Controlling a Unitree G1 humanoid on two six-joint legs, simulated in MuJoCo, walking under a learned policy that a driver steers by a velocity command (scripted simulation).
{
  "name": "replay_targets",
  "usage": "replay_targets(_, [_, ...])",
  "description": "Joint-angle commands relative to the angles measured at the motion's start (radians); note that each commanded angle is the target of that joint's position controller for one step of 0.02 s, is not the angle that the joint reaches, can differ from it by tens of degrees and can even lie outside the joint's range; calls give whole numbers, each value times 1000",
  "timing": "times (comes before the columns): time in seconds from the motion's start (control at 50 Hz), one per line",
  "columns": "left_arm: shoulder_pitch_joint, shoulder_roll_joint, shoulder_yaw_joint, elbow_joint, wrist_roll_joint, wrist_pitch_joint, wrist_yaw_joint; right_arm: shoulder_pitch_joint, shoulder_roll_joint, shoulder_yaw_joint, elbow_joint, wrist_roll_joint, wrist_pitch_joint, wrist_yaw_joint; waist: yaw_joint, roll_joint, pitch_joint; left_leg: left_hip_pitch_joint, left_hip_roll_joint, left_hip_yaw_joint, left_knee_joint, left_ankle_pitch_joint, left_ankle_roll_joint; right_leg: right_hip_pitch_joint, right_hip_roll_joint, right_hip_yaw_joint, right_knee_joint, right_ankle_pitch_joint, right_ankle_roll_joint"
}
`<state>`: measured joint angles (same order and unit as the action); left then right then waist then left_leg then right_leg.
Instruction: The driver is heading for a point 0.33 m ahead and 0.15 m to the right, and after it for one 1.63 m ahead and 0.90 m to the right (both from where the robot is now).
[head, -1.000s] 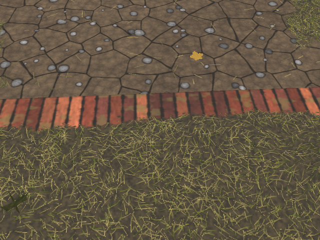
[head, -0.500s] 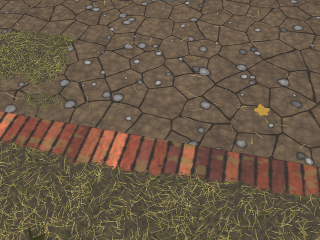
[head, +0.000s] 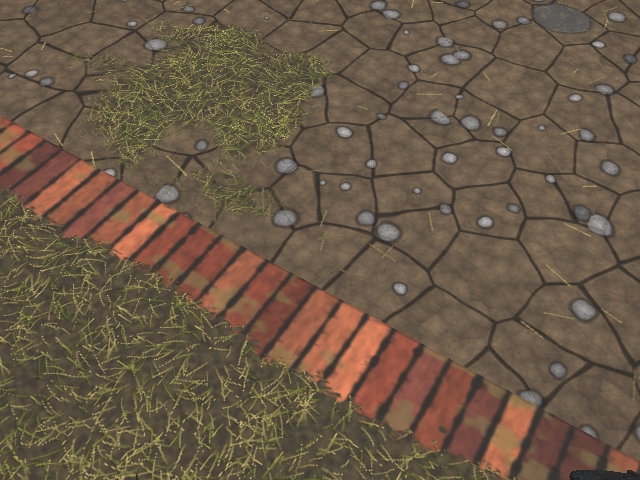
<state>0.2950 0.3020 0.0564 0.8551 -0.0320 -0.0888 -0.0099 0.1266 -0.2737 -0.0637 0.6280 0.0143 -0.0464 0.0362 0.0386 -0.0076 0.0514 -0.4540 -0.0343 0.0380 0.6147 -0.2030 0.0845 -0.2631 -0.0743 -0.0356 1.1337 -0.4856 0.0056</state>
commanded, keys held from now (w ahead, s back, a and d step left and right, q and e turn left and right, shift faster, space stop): w+e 1.00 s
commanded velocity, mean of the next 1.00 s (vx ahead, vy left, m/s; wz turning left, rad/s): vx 0.50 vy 0.00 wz -0.39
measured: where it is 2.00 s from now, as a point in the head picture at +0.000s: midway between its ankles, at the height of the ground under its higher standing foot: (536, 286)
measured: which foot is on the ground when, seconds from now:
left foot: down 0.00-0.46, up 0.48-0.92, down 0.94-1.00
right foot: up 0.00-0.46, down 0.48-0.96, up 0.98-1.00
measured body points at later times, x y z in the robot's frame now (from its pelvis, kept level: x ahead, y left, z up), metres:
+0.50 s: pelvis +0.28 -0.05 -0.01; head +0.32 -0.06 +0.44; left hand +0.52 +0.15 -0.10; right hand +0.27 -0.34 -0.13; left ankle +0.09 +0.08 -0.69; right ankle +0.38 -0.15 -0.72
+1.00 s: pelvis +0.57 -0.09 +0.00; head +0.59 -0.10 +0.45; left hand +0.76 +0.13 -0.11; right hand +0.64 -0.42 -0.07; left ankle +0.70 -0.03 -0.72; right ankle +0.39 -0.15 -0.68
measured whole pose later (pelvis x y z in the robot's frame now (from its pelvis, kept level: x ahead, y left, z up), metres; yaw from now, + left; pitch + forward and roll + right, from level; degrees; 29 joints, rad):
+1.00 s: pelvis +0.57 -0.09 +0.00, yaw -29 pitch +3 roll +1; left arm 0.36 0.31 0.07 0.71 -0.03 -0.03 0.01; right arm 0.09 -0.27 -0.05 0.67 -0.01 -0.13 0.02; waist 0.05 -0.04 -0.01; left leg -0.45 -0.04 -0.02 0.56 -0.17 0.01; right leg -0.26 0.09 0.20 0.92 -0.50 -0.04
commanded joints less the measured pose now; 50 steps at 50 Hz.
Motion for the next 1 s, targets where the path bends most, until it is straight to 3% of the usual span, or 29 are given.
replay_targets(0.02, [-96, 122, 18, -112, 7, -43, 2, 158, -127, -39, -5, -4, -18, -7, -91, 52, -163, 502, 298, -412, -304, 210, 201, -486, -67, 84, 109, 116, -22])
replay_targets(0.04, [-63, 123, 22, -99, 10, -29, 0, 120, -96, -28, -11, -15, -23, -8, -54, 66, -141, 409, 273, -346, -336, 260, 188, -413, -89, 96, 73, 158, -20])
replay_targets(0.06, [-30, 109, 22, -86, 8, -13, -3, 106, -90, -27, -8, -19, -30, -9, -32, 71, -134, 357, 265, -312, -373, 260, 184, -370, -95, 98, 53, 187, -15])
replay_targets(0.1, [-11, 75, 17, -75, 8, 14, -1, 108, -106, -31, 17, -19, -50, -10, -14, 62, -104, 296, 263, -236, -428, 303, 186, -363, -94, 94, 12, 242, 2])
replay_targets(0.16, [-79, 58, 15, -95, 10, 29, 5, 137, -115, -34, 56, -30, -63, -23, -33, 52, -44, 296, 249, -128, -467, 326, 160, -446, -77, 127, -102, 387, 21])
replay_targets(0.26, [-200, 27, 5, -131, 11, 18, -18, 155, -128, -32, 91, -26, -65, -37, -85, 55, 2, 344, 231, 11, -491, 289, 95, -427, -25, 88, -387, 639, 1])
replay_targets(0.36, [-304, 13, -5, -202, 14, 15, -52, 218, -148, -41, 142, -11, -36, -46, -125, 47, 38, 544, 297, 52, -413, 417, 78, -507, -2, 35, -508, 527, -44])
replay_targets(0.42, [-252, 47, 12, -227, 15, 19, -67, 186, -186, -51, 137, -5, -11, -62, -73, 102, -30, 597, 301, 95, -248, 851, 40, -381, 71, -52, -515, 361, -95])
replay_targets(0.44, [-170, 78, 28, -216, 15, 24, -66, 177, -199, -53, 133, -5, -2, -69, -25, 120, -86, 589, 292, 111, -127, 1000, 24, -266, 111, -77, -511, 318, -119])
replay_targets(0.46, [-20, 126, 55, -185, 14, 25, -57, 158, -202, -51, 129, -1, 3, -75, 61, 103, -162, 511, 258, 138, 75, 1006, -5, -46, 149, -77, -570, 370, -155])
replay_targets(0.48, [131, 211, 85, -162, 15, 34, -36, 173, -174, -37, 112, -12, -7, -79, 123, -3, -265, 279, 210, 142, 379, 702, -45, 263, 29, 131, -598, 422, -220])
replay_targets(0.5, [118, 291, 95, -168, 9, 26, -32, 300, -19, 12, 72, -42, -38, -53, -3, -258, -370, -185, -20, 36, 742, -327, -111, 624, -228, 705, -670, 306, -426])
replay_targets(0.52, [166, 205, 74, -178, 9, 23, -31, 195, -108, 1, 69, -11, -78, -33, 87, -150, -467, -299, -12, -162, 833, -371, -90, 694, -250, 852, -788, 213, -431])
replay_targets(0.54, [126, 162, 62, -177, 16, 20, -27, 100, -143, -9, 36, 24, -97, -23, 94, -107, -317, -371, 38, -162, 806, -286, -69, 598, -222, 701, -808, 252, -376])
replay_targets(0.56, [59, 142, 56, -191, 13, 20, -24, 67, -131, -2, 25, 14, -107, -27, 52, -6, -220, -347, 82, -150, 713, -205, -61, 439, -181, 587, -814, 334, -342])
replay_targets(0.58, [-5, 114, 47, -208, 15, 22, -22, 53, -136, -9, 29, -11, -105, -35, 11, 27, -150, -291, 109, -137, 626, -169, -69, 293, -145, 503, -829, 444, -322])
replay_targets(0.6, [-38, 95, 38, -227, 28, 22, -18, 76, -142, -16, 29, -19, -94, -36, -26, 6, -132, -220, 128, -142, 590, -144, -78, 196, -121, 456, -854, 517, -322])
replay_targets(0.64, [-60, 100, 40, -236, 26, 20, -12, 109, -126, -16, 30, -26, -69, -39, -59, -18, -110, -176, 138, -125, 503, -129, -108, 98, -96, 408, -888, 582, -328])
replay_targets(0.68, [-46, 125, 47, -229, 23, 18, 0, 79, -99, -7, 20, -32, -54, -46, -58, -21, -84, -165, 130, -100, 391, -68, -140, 18, -70, 344, -900, 631, -318])
replay_targets(0.76, [2, 146, 54, -209, 10, 33, 19, -73, -61, 13, -9, -29, -58, -39, 5, -64, -69, -79, 72, -80, 71, 224, -158, -41, 7, 270, -874, 524, -246])
replay_targets(0.82, [55, 154, 57, -190, 5, 43, 22, -149, -81, 6, -32, -13, -72, -25, 38, -85, -74, -25, 32, -91, -51, 288, -152, -4, -8, 332, -836, 441, -226])
replay_targets(0.86, [65, 145, 56, -186, 4, 49, 24, -148, -113, -7, -35, -8, -82, -18, 27, -96, -78, -6, 27, -117, -104, 228, -134, 60, -33, 403, -782, 394, -213])
replay_targets(0.9, [24, 137, 57, -202, 12, 50, 27, -77, -144, -25, -15, -4, -95, -12, -21, -126, -90, 69, 32, -126, -107, 174, -97, 81, -48, 453, -709, 408, -191])
replay_targets(0.92, [3, 117, 51, -212, 12, 50, 25, -2, -154, -36, 5, -8, -100, -15, -65, -126, -112, 168, 33, -111, -146, 162, -72, 70, -20, 448, -643, 435, -168])
replay_targets(0.94, [4, 69, 34, -226, 16, 46, 20, 106, -187, -50, 17, -23, -105, -22, -118, -77, -199, 352, 124, -180, -159, 126, -22, 17, 32, 399, -458, 407, -133])
replay_targets(0.96, [126, 7, 14, -238, 8, 41, 19, 216, -272, -70, 27, -40, -100, -29, -101, 150, -346, 695, 350, -502, -178, 14, 118, -247, 159, 264, -130, 153, -62])
replay_targets(0.98, [173, 35, 9, -253, -4, 34, 19, 263, -262, -73, 57, -18, -84, -21, -91, 375, -379, 782, 462, -836, -288, -242, 195, -479, 150, 202, 82, -111, -40])
replay_targets(1.0, [102, 127, 32, -240, -9, 38, 21, 225, -173, -51, 39, -8, -80, -23, -120, 217, -251, 684, 431, -759, -319, -368, 158, -550, 90, 222, 170, -32, -35])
